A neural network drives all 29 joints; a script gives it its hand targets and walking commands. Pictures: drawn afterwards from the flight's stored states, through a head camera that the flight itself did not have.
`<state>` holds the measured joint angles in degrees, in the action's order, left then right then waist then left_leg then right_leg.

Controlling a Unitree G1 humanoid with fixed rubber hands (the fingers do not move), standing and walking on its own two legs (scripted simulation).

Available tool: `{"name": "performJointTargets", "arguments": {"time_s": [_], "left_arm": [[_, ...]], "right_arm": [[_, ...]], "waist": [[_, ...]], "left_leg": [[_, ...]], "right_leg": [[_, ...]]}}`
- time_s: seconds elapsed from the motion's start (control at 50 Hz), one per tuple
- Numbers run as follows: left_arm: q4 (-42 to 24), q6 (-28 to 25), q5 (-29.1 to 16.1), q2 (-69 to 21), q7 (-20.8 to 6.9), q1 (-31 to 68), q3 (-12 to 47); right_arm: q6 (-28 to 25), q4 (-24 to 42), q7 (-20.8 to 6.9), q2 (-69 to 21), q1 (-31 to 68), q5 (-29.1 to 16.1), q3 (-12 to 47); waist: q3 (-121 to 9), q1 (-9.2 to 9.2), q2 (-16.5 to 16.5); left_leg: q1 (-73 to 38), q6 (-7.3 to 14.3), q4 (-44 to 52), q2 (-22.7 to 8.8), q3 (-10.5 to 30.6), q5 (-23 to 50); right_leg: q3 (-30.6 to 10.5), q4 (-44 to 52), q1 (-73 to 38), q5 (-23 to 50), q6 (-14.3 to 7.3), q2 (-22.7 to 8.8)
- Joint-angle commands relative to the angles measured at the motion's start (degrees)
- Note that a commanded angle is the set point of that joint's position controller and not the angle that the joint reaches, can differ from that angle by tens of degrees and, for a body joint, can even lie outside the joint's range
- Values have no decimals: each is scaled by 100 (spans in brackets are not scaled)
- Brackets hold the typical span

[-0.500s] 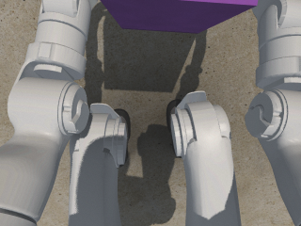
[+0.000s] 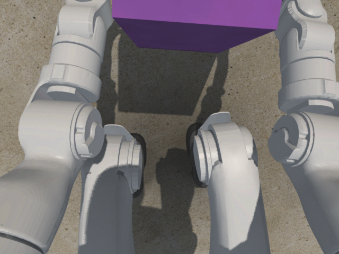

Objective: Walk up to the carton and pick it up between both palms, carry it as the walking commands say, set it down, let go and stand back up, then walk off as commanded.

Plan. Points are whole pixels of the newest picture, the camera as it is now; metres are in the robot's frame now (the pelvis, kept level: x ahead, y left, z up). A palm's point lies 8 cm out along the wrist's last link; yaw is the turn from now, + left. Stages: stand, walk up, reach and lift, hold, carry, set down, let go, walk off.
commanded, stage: set down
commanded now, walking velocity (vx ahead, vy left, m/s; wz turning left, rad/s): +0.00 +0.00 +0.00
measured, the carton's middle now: out of the picture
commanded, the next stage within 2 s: none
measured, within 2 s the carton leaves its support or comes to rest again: neither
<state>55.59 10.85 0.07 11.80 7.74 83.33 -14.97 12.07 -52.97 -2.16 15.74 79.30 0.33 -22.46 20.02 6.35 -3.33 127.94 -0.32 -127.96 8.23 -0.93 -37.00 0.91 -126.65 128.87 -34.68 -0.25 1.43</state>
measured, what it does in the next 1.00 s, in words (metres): stands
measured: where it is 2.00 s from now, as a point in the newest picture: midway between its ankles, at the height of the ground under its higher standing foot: (167, 170)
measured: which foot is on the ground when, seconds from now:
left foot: down 0.00-1.00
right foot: down 0.00-1.00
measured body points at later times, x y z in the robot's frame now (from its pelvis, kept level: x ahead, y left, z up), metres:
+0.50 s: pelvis -0.01 +0.00 +0.00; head +0.37 -0.04 +0.22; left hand +0.58 +0.08 -0.18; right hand +0.52 -0.27 -0.19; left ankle +0.09 +0.10 -0.33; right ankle +0.10 -0.11 -0.33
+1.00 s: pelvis -0.02 +0.00 +0.03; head +0.36 -0.05 +0.26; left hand +0.59 +0.10 -0.12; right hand +0.52 -0.30 -0.12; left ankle +0.09 +0.10 -0.33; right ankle +0.10 -0.11 -0.33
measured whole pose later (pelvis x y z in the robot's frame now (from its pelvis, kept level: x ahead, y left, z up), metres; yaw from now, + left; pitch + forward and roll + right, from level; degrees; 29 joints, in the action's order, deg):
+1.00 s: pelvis -0.02 +0.00 +0.03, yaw -2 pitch +31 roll +1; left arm 49.9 15.2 -12.5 24.1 9.1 86.6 -3.4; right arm 13.3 -49.3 3.9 26.8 82.5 -14.0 -11.8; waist 30.0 5.8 -1.8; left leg 117.8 1.0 -123.9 4.3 -2.7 -36.8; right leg 0.5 -122.4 120.8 -32.2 -1.3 1.7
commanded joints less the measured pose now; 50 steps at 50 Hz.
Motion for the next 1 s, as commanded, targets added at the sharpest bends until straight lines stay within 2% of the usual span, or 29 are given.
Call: {"name": "performJointTargets", "arguments": {"time_s": [0.0, 0.06, 0.08, 0.1, 0.12, 0.14, 0.2, 0.24, 0.26, 0.3, 0.34, 0.38, 0.4, 0.42, 0.46, 0.54, 0.56, 0.58, 0.6, 0.7, 0.74, 0.76, 0.8, 0.82, 0.84, 0.86, 0.9, 0.94, 0.98], "left_arm": [[-286, 17, -306, -3944, -1268, 2813, 1714], [-341, -49, -318, -3308, -1130, 2759, 1670], [-357, -91, -362, -3110, -1065, 2752, 1588], [-396, -114, -311, -2729, -982, 2628, 1529], [-254, -146, -332, -2186, -858, 2508, 1388], [-160, -171, -253, -1514, -704, 2322, 1160], [-438, -360, -401, 516, -156, 2097, 978], [-164, -378, -553, 904, 38, 1988, 1044], [-194, -416, -545, 997, 112, 2040, 1042], [-170, -426, -730, 1116, 156, 2158, 1156], [-410, -442, -980, 1152, 200, 2427, 1323], [-272, -366, -1035, 1371, 229, 2470, 1311], [-315, -367, -1127, 1291, 224, 2452, 1397], [-568, -414, -1104, 1503, 235, 2557, 1267], [-582, -409, -1186, 1578, 208, 2700, 1390], [-285, -368, -1310, 1477, 132, 2570, 1476], [-74, -353, -1358, 1520, 99, 2557, 1494], [-42, -357, -1241, 1691, 85, 2520, 1351], [10, -362, -1365, 1577, 49, 2469, 1460], [167, -338, -1287, 1733, 3, 2436, 1351], [-253, -352, -1276, 1781, 9, 2409, 1282], [-536, -356, -1324, 1801, 30, 2513, 1362], [-750, -212, -1334, 1887, 95, 2466, 1288], [-1300, -139, -1334, 1992, 140, 2563, 1146], [-1214, -24, -1324, 2041, 164, 2515, 1168], [-1188, 85, -1343, 2009, 163, 2413, 1114], [-1130, 239, -1219, 2071, 168, 2306, 1024], [-1596, 329, -1258, 1965, 160, 2466, 1015], [-1398, 425, -1167, 1970, 130, 2246, 904]], "right_arm": [[25, 310, -1132, -3747, 2679, -346, 1756], [-39, 153, -997, -3320, 2490, -344, 1535], [-88, 174, -915, -3059, 2361, -265, 1431], [-126, 58, -822, -2699, 2241, -268, 1243], [-184, -47, -660, -2032, 2049, -171, 1068], [-271, -128, -493, -1427, 1910, -145, 845], [-617, -86, 172, 728, 1599, -216, 504], [-769, -137, 468, 1175, 1637, -409, 542], [-802, -208, 562, 1191, 1740, -579, 634], [-841, -201, 652, 1337, 1929, -740, 710], [-856, -125, 704, 1406, 2043, -1027, 851], [-750, -338, 753, 1507, 2161, -1119, 846], [-795, -169, 774, 1615, 2172, -1043, 742], [-839, 155, 776, 1633, 2235, -1134, 819], [-835, 44, 761, 1815, 2323, -1174, 835], [-800, -362, 693, 1823, 2252, -1342, 1015], [-782, -517, 662, 1823, 2189, -1313, 1091], [-784, -596, 654, 1792, 2128, -1322, 999], [-773, -609, 627, 1832, 2161, -1292, 1056], [-729, -643, 574, 1937, 2119, -1351, 1116], [-739, -265, 577, 2100, 2105, -1305, 1034], [-723, 16, 583, 2070, 2256, -1430, 1092], [-591, 482, 592, 2148, 2184, -1521, 1022], [-490, 953, 616, 2288, 2246, -1519, 984], [-367, 929, 632, 2328, 2119, -1498, 888], [-257, 1013, 636, 2307, 2109, -1427, 932], [-74, 942, 630, 2226, 1940, -1430, 947], [24, 1455, 610, 2273, 2083, -1455, 892], [139, 1282, 597, 2109, 1888, -1407, 941]], "waist": [[-5591, 502, -331], [-5685, 510, -373], [-5720, 609, -245], [-5757, 504, -451], [-5734, 628, -265], [-5731, 496, -336], [-6438, 554, -245], [-6843, 601, -192], [-6949, 443, -243], [-7334, 465, -219], [-7958, 516, -171], [-7878, 433, -272], [-7879, 586, -210], [-7919, 445, -232], [-7895, 530, -218], [-7501, 421, -230], [-7239, 499, -127], [-7257, 385, -260], [-7325, 437, -111], [-7112, 399, -131], [-7611, 451, -63], [-8026, 323, -114], [-8653, 352, -82], [-9219, 260, 79], [-9206, 385, 69], [-9187, 342, 257], [-9042, 245, 220], [-9346, 218, 212], [-9257, 185, 315]], "left_leg": [[-2425, -24, 1003, 27, -90, 1491], [-2670, -37, 1022, 16, -113, 1475], [-2681, -35, 1017, -12, -91, 1526], [-2622, -75, 1039, -25, -132, 1440], [-2682, -112, 1010, -73, -126, 1461], [-2656, -134, 1077, -40, -158, 1411], [-3177, -209, 950, -148, -157, 1767], [-3216, -221, 947, -232, -106, 1751], [-3373, -206, 962, -242, -105, 1908], [-3535, -194, 950, -310, -54, 1843], [-3814, -197, 920, -341, -55, 2034], [-3885, -200, 976, -392, -98, 1729], [-3874, -197, 874, -399, -55, 2055], [-3865, -179, 828, -373, -87, 2125], [-3790, -168, 747, -419, -95, 2120], [-3410, -158, 851, -453, -151, 1739], [-3408, -157, 888, -476, -136, 1616], [-3276, -166, 858, -478, -153, 1585], [-3383, -136, 802, -479, -106, 1735], [-3231, -132, 836, -474, -177, 1525], [-3447, -106, 820, -467, -150, 1704], [-3724, -102, 854, -393, -174, 1983], [-3995, -76, 944, -379, -250, 2091], [-4298, -48, 992, -318, -297, 2129], [-4290, -37, 1105, -329, -305, 1921], [-4184, -6, 1180, -299, -301, 1825], [-4092, 8, 1379, -313, -315, 1682], [-4337, 29, 1576, -296, -336, 1765], [-4215, 46, 1733, -286, -339, 1671]], "right_leg": [[39, 999, -3047, 2048, 69, 189], [81, 999, -2948, 1984, 108, 157], [104, 985, -2938, 2014, 125, 180], [51, 989, -3013, 1994, 95, 127], [111, 1003, -3063, 2006, 143, 99], [98, 1020, -3120, 1983, 144, 80], [89, 1057, -3501, 2312, 196, 16], [93, 1048, -3739, 2454, 201, -43], [38, 1093, -3816, 2600, 185, -26], [35, 1055, -3982, 2578, 159, -78], [54, 982, -4353, 2860, 126, -48], [87, 1021, -4182, 2456, 96, -78], [41, 1001, -4379, 2860, 134, -108], [-46, 1031, -4463, 2964, 118, -86], [-28, 925, -4397, 3025, 109, -137], [-125, 963, -4469, 2763, 62, -158], [-67, 1011, -4357, 2617, 93, -175], [-121, 970, -4358, 2635, 70, -189], [-113, 912, -4285, 2685, 101, -175], [-144, 1003, -4359, 2458, 78, -155], [-141, 969, -4616, 2660, 86, -145], [-52, 926, -4727, 2914, 97, -100], [-15, 1037, -5219, 3059, 68, -29], [-15, 1102, -5639, 3105, 86, -35], [41, 1205, -5617, 2883, 82, -30], [76, 1225, -5716, 2821, 92, 0], [55, 1350, -5772, 2758, 75, -20], [102, 1547, -5804, 2781, 79, -14], [86, 1723, -5767, 2729, 56, 34]]}}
